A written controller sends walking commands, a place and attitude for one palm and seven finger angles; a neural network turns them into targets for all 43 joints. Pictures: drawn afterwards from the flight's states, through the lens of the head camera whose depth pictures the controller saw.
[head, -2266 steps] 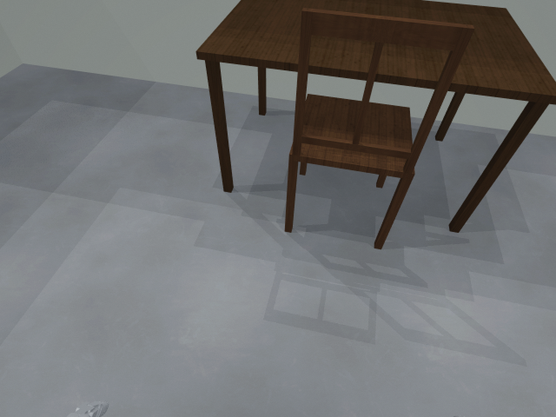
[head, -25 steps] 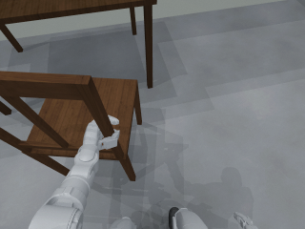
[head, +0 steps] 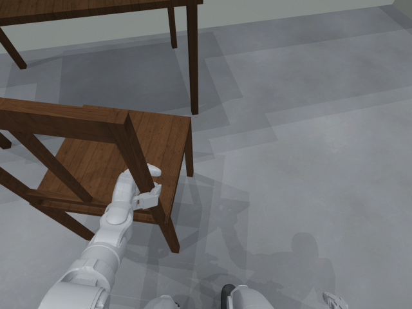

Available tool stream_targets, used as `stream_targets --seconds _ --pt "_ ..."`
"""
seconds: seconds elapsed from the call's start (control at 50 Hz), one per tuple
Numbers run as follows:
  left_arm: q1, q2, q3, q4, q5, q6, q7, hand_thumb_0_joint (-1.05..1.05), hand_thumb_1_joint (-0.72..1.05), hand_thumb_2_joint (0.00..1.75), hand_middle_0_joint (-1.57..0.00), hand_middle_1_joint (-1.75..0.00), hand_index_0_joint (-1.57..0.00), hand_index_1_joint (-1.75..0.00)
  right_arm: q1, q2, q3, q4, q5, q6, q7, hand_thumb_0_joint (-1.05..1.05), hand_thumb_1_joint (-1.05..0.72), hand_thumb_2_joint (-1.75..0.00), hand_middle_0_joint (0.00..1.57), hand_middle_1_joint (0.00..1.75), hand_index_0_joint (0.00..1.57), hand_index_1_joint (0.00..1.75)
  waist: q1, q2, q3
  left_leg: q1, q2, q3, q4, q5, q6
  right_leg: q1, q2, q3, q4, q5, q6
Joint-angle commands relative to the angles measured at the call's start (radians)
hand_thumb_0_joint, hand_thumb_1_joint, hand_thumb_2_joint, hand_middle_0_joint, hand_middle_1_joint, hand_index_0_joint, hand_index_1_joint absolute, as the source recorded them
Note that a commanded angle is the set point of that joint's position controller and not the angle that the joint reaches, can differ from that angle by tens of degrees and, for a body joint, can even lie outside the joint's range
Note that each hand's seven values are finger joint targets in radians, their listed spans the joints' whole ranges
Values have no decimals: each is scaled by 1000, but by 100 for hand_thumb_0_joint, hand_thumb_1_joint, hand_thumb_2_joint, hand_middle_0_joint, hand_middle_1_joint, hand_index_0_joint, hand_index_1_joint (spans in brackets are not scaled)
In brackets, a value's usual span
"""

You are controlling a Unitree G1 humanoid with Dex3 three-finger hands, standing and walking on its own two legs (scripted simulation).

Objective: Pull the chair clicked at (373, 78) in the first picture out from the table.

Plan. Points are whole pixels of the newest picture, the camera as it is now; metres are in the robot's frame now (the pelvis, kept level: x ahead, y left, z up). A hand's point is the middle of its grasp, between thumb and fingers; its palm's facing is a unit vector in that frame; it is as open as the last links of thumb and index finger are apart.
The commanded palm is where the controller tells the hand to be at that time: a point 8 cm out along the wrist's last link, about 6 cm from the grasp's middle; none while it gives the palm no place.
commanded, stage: step backward, pulling the chair out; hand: left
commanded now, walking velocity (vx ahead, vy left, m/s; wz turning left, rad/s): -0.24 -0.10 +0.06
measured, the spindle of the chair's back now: (60, 171) +0.40 +0.34 -0.05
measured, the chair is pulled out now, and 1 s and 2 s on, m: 0.56 0.66 0.66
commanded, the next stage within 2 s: stop walking, hand still on the chair in 0.02 s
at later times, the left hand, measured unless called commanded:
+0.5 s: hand (162, 236) +0.26 +0.10 -0.06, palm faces -0.01 -0.99 -0.14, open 6.1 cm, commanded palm +0.24 +0.15 -0.04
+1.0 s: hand (163, 237) +0.25 +0.09 -0.06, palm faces -0.04 -0.99 -0.13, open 6.0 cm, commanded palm +0.24 +0.15 -0.04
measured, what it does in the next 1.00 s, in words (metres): stands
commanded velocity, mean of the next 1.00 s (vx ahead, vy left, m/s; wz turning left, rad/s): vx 0.02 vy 0.01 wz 0.01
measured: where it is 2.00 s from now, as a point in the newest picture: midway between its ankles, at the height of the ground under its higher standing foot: outside the picture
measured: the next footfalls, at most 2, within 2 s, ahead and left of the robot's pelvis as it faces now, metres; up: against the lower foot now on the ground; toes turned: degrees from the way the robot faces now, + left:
none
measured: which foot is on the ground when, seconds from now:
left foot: down 0.00-1.00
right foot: down 0.00-1.00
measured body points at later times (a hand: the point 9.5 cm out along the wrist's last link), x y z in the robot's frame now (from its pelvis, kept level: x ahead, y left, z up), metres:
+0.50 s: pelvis -0.03 -0.02 +0.00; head +0.00 -0.03 +0.45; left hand +0.25 +0.15 -0.05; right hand +0.07 -0.27 -0.12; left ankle -0.03 +0.11 -0.73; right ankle +0.06 -0.11 -0.73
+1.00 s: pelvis +0.02 -0.01 +0.01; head +0.05 -0.02 +0.46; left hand +0.25 +0.15 -0.05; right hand +0.18 -0.24 -0.09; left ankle -0.03 +0.11 -0.73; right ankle +0.06 -0.11 -0.73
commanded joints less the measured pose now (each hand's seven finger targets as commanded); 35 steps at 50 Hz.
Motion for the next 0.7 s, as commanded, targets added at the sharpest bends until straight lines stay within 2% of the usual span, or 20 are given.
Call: stream_targets --seconds 0.0,0.04,0.08,0.1,0.12,0.14,0.16,0.18,0.22,0.24,0.26,0.28,0.3,0.34,0.38,0.42,0.46,0.52,0.54,0.68 --pt "-292 97 -8 -189 21 -48 6 0 90 90 -50 -145 -50 -145 42 -124 -38 -101 -7 -39 0 0 -90 -90 20 30 20 30 10 235 -362 137 264 -212 -178 395 147 181 -13 29 104 -149 13" --pt "-306 95 -7 -148 28 -42 2 0 90 90 -50 -145 -50 -145 62 -132 -42 -89 -4 -47 10 0 -90 -90 20 30 20 30 9 163 -352 188 228 -164 -101 467 118 204 -16 30 -39 -19 16" --pt "-306 129 14 -124 34 -37 3 0 90 90 -50 -145 -50 -145 50 -136 -45 -90 6 -49 6 0 -90 -90 20 30 20 30 9 99 -368 66 159 -85 -90 262 63 307 -53 60 -79 116 14" --pt "-306 143 19 -111 36 -37 5 0 90 90 -50 -145 -50 -145 30 -126 -42 -102 10 -51 3 0 -90 -90 20 30 20 30 16 63 -337 -25 117 -43 -81 44 37 302 -103 105 -105 -14 -2" --pt "-298 172 34 -296 29 -54 10 0 90 90 -50 -145 -50 -145 16 -106 -42 -154 17 -55 11 0 -90 -90 20 30 20 30 27 -7 -359 -5 52 -9 -25 -169 24 272 -172 209 -210 -206 -27" --pt "-257 184 47 -270 28 -49 23 0 90 90 -50 -145 -50 -145 15 -99 -38 -146 22 -57 11 0 -90 -90 20 30 20 30 27 -89 -369 46 -2 19 82 -208 11 218 -256 316 -326 -387 -65" --pt "-212 199 64 -262 30 -36 32 0 90 90 -50 -145 -50 -145 21 -114 -43 -135 13 -54 11 0 -90 -90 20 30 20 30 35 -102 -368 105 -27 25 171 -196 3 165 -291 350 -387 -450 -91" --pt "-198 157 44 -251 34 -21 34 0 90 90 -50 -145 -50 -145 15 -104 -31 -128 9 -52 16 0 -90 -90 20 30 20 30 33 -93 -375 113 -21 10 214 -197 10 182 -307 309 -359 -395 -107" --pt "-209 137 37 -279 33 -4 38 0 90 90 -50 -145 -50 -145 -1 -90 -12 -124 6 -62 17 0 -90 -90 20 30 20 30 17 -96 -370 154 0 -7 107 -180 24 192 -274 218 -295 -326 -91" --pt "-191 124 31 -290 31 2 39 0 90 90 -50 -145 -50 -145 5 -91 -10 -122 6 -65 15 0 -90 -90 20 30 20 30 10 -96 -356 202 0 -1 -9 -153 33 166 -237 184 -281 -355 -65" --pt "-173 123 31 -284 27 6 37 0 90 90 -50 -145 -50 -145 4 -107 -11 -119 2 -66 10 0 -90 -90 20 30 20 30 9 -46 -317 218 12 -22 -118 -151 46 141 -178 137 -259 -371 -34" --pt "-168 92 9 -310 28 2 32 0 90 90 -50 -145 -50 -145 14 -120 -13 -131 -1 -65 8 0 -90 -90 20 30 20 30 16 39 -286 164 49 -88 -209 -196 74 178 -116 102 -202 -332 -4" --pt "-146 73 -7 -315 26 1 30 0 90 90 -50 -145 -50 -145 10 -111 -9 -145 2 -64 6 0 -90 -90 20 30 20 30 31 75 -284 97 80 -124 -263 -260 95 242 -79 78 -156 -288 19" --pt "-154 26 -53 -339 28 7 27 0 90 90 -50 -145 -50 -145 -15 -97 6 -164 12 -56 3 0 -90 -90 20 30 20 30 31 119 -275 -2 116 -153 -335 -356 105 334 -43 44 -42 -216 18" --pt "-122 43 -39 -364 32 15 27 0 90 90 -50 -145 -50 -145 -13 -105 -2 -162 7 -52 -4 0 -90 -90 20 30 20 30 35 153 -269 -21 126 -134 -333 -299 113 378 -36 26 10 -118 17" --pt "-70 31 -52 -360 37 23 23 0 90 90 -50 -145 -50 -145 -17 -100 -3 -159 2 -55 -1 0 -90 -90 20 30 20 30 42 91 -255 17 102 -89 -274 -190 99 382 -49 37 -77 -96 13" --pt "-33 52 -47 -379 43 25 21 0 90 90 -50 -145 -50 -145 -14 -104 -9 -154 -4 -61 2 0 -90 -90 20 30 20 30 43 -13 -247 52 46 -42 -211 -144 70 364 -89 117 -195 -166 0" --pt "6 46 -50 -388 48 14 27 0 90 90 -50 -145 -50 -145 -8 -87 -11 -147 -3 -72 11 0 -90 -90 20 30 20 30 39 -69 -226 116 9 -12 -158 -152 46 271 -154 213 -311 -340 -25" --pt "16 50 -46 -397 49 9 31 0 90 90 -50 -145 -50 -145 -6 -88 -13 -142 -4 -74 13 0 -90 -90 20 30 20 30 36 -90 -239 140 8 -7 -147 -116 44 273 -168 219 -320 -328 -30" --pt "159 21 -71 -468 50 -1 36 0 90 90 -50 -145 -50 -145 -36 -93 -9 -159 -5 -78 12 0 -90 -90 20 30 20 30 41 16 -284 208 64 -36 -226 152 47 369 -106 103 -172 130 -24"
